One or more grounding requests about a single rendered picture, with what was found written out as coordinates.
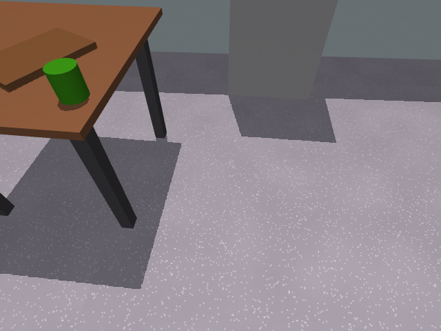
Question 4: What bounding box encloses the table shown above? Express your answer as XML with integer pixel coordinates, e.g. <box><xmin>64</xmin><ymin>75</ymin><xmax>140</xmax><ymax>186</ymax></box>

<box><xmin>0</xmin><ymin>1</ymin><xmax>167</xmax><ymax>228</ymax></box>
